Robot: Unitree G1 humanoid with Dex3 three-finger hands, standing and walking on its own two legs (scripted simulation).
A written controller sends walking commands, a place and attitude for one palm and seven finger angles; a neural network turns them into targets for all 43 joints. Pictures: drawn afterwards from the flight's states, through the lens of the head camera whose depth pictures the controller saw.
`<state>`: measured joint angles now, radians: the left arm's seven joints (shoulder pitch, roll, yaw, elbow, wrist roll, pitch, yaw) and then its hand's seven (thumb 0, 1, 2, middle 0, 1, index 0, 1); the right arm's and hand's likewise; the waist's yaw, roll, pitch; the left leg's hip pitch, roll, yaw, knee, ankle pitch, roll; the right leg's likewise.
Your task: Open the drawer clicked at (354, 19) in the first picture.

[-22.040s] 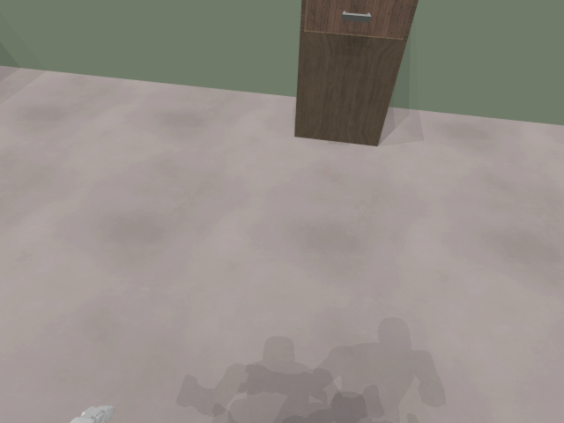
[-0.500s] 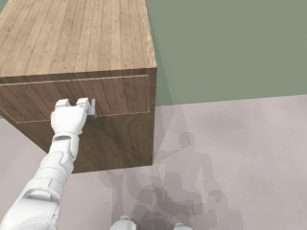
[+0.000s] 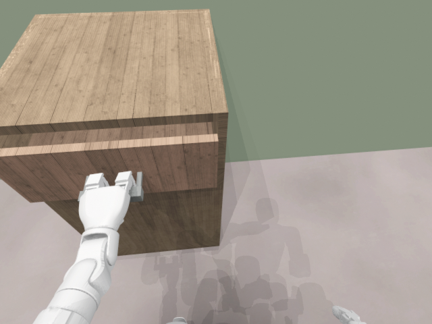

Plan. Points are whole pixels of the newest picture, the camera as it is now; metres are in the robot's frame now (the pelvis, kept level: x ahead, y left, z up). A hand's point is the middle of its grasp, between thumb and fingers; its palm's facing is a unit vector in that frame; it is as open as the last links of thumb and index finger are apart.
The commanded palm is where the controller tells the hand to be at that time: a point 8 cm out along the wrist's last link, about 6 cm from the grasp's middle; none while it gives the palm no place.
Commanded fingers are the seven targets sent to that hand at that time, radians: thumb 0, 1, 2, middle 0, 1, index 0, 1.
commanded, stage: pull the drawer open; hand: left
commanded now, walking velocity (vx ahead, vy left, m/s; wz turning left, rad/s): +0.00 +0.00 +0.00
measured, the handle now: (113, 187) +0.39 +0.23 -0.02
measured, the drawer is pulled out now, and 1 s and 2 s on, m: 0.05 0.17 0.28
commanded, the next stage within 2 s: none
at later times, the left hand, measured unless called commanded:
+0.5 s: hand (113, 243) +0.28 +0.21 -0.04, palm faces -0.02 -0.08 -1.00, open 5.7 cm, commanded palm +0.24 +0.21 +0.02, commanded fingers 0.00 0.90 0.90 -0.40 -1.35 -0.40 -1.35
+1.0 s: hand (109, 276) +0.22 +0.20 -0.04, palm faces -0.01 -0.09 -1.00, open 5.7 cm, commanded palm +0.18 +0.21 +0.02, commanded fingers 0.00 0.90 0.90 -0.40 -1.35 -0.40 -1.35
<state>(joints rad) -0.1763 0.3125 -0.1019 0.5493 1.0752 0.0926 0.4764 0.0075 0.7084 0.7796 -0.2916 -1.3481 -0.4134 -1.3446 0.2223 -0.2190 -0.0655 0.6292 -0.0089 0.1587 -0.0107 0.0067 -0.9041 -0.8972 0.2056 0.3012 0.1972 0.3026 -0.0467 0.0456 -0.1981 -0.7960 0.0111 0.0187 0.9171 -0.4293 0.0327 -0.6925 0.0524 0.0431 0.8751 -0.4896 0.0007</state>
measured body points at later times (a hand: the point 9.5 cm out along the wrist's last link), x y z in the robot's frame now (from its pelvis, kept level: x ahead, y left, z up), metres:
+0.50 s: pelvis +0.00 -0.01 +0.00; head +0.04 -0.02 +0.44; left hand +0.27 +0.21 +0.02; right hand +0.15 -0.26 -0.12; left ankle +0.00 +0.10 -0.69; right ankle -0.05 -0.13 -0.69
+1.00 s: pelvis -0.01 -0.02 -0.01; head +0.03 -0.04 +0.44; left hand +0.21 +0.20 +0.02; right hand +0.18 -0.26 -0.11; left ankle +0.00 +0.10 -0.69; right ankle -0.05 -0.13 -0.69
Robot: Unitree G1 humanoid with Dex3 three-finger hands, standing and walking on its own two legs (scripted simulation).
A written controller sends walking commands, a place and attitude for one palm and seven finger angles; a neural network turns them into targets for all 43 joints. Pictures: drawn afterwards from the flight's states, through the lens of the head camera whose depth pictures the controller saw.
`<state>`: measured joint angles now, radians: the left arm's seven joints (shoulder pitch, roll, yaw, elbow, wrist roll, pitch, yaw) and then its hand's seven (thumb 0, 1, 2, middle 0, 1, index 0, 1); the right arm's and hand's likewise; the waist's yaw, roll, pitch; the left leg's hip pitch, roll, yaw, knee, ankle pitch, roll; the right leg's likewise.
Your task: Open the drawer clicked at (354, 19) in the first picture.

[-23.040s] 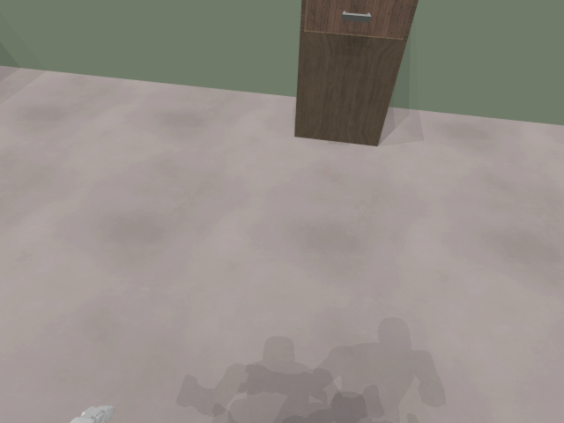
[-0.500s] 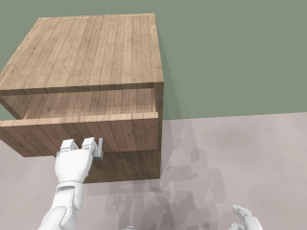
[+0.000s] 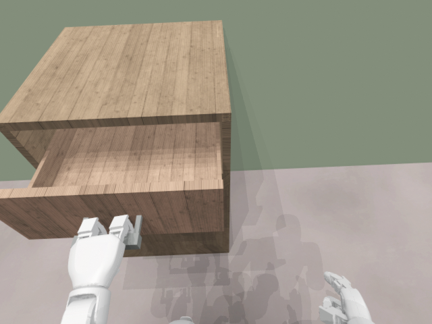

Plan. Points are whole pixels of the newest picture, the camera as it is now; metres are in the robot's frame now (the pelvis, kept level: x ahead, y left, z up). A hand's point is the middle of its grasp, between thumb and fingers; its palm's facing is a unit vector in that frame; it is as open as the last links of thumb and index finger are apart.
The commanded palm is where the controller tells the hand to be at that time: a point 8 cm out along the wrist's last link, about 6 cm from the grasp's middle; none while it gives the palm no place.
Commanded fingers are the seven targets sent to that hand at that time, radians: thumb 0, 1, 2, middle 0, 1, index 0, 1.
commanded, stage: pull the drawer open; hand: left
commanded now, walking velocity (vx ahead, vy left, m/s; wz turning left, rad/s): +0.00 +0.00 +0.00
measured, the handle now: (109, 231) +0.29 +0.23 -0.01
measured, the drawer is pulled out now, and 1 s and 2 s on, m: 0.17 0.28 0.30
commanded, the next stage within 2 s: open the thumb to release the handle in 1.30 s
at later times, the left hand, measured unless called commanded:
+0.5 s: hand (104, 297) +0.18 +0.21 -0.03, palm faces -0.02 -0.12 -0.99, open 5.8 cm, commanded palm +0.14 +0.22 +0.03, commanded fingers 0.00 0.90 0.90 -0.40 -1.35 -0.40 -1.35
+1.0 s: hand out of the picture +0.13 +0.21 -0.02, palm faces -0.04 -0.12 -0.99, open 5.8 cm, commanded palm +0.08 +0.21 +0.03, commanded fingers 0.00 0.90 0.90 -0.40 -1.35 -0.40 -1.35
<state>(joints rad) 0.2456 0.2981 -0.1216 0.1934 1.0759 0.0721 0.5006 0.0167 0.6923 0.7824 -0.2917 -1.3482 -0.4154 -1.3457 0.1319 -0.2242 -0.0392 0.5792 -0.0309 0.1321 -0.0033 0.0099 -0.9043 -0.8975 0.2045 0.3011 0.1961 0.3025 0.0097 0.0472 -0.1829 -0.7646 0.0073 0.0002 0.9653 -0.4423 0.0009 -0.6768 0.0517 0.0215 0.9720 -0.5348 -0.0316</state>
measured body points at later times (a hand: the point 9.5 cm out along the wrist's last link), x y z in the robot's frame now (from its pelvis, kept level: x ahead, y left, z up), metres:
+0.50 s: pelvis +0.00 +0.00 -0.01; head +0.03 -0.03 +0.44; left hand +0.17 +0.22 +0.03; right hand +0.20 -0.23 -0.11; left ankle +0.01 +0.12 -0.68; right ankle -0.04 -0.10 -0.68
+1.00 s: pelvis -0.02 -0.01 -0.02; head +0.02 -0.04 +0.43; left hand +0.12 +0.21 +0.03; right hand +0.20 -0.22 -0.11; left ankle +0.01 +0.12 -0.68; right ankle -0.04 -0.10 -0.68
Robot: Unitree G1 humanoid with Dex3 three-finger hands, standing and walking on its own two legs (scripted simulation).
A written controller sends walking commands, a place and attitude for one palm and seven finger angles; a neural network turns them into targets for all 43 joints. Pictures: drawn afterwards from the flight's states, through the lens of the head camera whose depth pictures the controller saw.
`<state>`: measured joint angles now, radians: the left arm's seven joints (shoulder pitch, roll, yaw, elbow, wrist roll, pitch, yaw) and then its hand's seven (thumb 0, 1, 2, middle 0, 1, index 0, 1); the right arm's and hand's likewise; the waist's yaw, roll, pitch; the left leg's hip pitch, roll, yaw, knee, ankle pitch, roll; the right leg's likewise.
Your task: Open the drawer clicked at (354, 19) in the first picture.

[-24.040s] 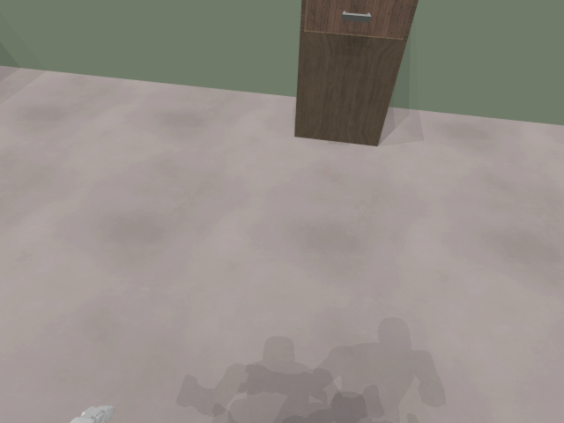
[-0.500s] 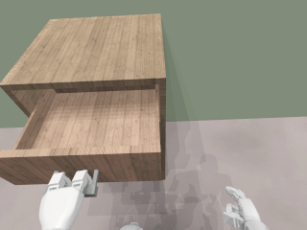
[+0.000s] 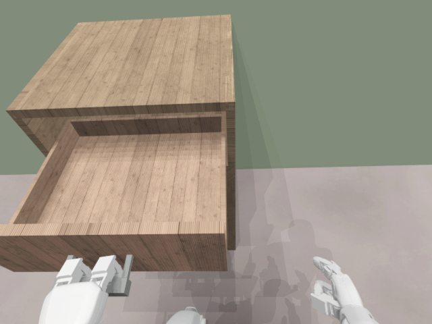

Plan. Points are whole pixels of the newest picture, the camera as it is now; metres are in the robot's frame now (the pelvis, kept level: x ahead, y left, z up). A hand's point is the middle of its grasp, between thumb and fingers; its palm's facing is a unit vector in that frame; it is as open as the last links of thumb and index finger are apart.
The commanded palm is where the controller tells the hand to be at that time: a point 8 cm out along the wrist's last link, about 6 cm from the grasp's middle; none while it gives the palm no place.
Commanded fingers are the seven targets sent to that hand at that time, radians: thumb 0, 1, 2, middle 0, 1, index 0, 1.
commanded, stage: pull the drawer open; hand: left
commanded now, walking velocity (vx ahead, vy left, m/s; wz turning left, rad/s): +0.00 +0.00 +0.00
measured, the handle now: (95, 273) +0.20 +0.24 +0.01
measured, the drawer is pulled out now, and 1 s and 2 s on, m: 0.28 0.30 0.30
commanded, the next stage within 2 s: open the thumb to release the handle in 0.30 s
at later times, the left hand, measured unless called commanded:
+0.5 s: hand out of the picture +0.12 +0.23 +0.00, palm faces -0.05 -0.11 -0.99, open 6.0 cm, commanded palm +0.10 +0.23 +0.05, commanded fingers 0.00 0.48 0.72 -0.37 -1.30 -0.37 -1.30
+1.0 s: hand out of the picture +0.13 +0.23 +0.00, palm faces -0.03 -0.13 -0.99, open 13.2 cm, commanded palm +0.11 +0.23 +0.04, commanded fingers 0.00 -0.50 0.30 -0.30 -1.20 -0.30 -1.20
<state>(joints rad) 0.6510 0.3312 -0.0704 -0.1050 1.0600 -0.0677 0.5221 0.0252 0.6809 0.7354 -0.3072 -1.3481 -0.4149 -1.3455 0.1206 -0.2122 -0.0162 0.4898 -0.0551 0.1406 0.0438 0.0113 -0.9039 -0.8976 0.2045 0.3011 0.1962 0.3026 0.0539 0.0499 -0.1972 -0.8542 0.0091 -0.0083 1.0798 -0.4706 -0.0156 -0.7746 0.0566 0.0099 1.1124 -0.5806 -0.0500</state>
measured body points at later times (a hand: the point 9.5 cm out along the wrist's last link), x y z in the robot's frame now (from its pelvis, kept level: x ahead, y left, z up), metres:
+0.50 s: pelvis +0.00 +0.00 -0.01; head +0.05 -0.03 +0.44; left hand +0.12 +0.23 +0.05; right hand +0.23 -0.21 -0.11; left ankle +0.03 +0.13 -0.66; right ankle -0.02 -0.09 -0.66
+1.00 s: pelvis -0.01 +0.00 +0.00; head +0.03 -0.02 +0.44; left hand +0.12 +0.23 +0.05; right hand +0.21 -0.21 -0.10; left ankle +0.03 +0.13 -0.66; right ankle -0.02 -0.09 -0.66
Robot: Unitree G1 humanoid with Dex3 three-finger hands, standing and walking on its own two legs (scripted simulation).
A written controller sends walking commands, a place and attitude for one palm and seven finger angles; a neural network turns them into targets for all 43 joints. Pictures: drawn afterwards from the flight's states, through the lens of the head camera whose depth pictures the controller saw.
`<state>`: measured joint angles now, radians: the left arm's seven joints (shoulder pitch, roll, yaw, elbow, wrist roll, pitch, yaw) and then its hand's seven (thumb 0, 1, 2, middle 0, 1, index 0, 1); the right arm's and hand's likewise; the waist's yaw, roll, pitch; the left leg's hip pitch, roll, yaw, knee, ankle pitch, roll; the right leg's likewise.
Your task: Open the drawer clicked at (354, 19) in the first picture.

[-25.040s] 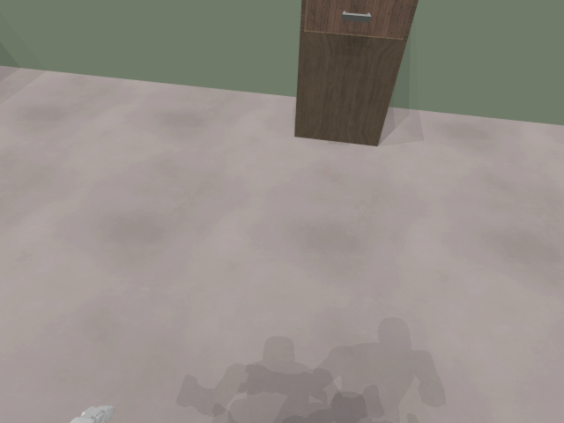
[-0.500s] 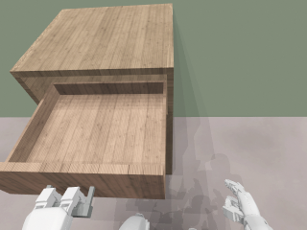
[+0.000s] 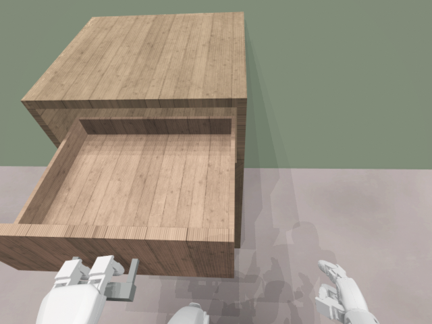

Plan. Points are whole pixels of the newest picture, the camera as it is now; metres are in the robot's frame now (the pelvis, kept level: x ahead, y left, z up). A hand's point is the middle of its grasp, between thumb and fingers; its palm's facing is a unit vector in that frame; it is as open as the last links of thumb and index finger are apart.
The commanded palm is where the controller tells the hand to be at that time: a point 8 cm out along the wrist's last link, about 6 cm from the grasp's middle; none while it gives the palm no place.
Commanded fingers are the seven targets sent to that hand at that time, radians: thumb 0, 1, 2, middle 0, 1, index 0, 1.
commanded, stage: lift the hand off the handle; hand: left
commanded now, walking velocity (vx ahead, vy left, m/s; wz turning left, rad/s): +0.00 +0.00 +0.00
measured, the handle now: (100, 277) +0.19 +0.23 +0.02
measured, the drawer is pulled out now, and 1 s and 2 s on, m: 0.30 0.30 0.30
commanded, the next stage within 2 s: draw the hand back to the body in 1.60 s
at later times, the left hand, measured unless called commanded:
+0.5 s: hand (95, 306) +0.15 +0.22 +0.01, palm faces -0.03 -0.14 -0.99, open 13.7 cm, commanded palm +0.13 +0.22 +0.08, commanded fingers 0.00 -0.50 0.30 -0.30 -1.20 -0.30 -1.20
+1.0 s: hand (72, 294) +0.15 +0.23 +0.08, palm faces +0.03 -0.17 -0.98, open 13.6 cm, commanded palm +0.12 +0.22 +0.15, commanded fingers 0.00 -0.50 0.30 -0.30 -1.20 -0.30 -1.20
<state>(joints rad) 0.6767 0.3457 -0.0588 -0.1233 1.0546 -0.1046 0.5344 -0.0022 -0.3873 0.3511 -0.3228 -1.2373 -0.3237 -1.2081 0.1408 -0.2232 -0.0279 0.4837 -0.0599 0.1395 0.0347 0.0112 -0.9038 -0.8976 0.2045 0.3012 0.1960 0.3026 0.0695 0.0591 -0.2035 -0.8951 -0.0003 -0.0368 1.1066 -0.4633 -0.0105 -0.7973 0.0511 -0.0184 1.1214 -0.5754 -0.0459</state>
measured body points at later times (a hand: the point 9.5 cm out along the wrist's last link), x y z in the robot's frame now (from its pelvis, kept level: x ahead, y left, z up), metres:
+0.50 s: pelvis -0.01 +0.00 +0.01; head +0.02 -0.03 +0.46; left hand +0.15 +0.23 +0.06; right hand +0.21 -0.21 -0.08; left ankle +0.04 +0.13 -0.66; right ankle -0.01 -0.10 -0.66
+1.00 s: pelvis +0.01 +0.02 +0.03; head +0.01 -0.02 +0.48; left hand +0.14 +0.23 +0.13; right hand +0.23 -0.19 -0.05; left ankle +0.04 +0.13 -0.66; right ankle -0.01 -0.09 -0.66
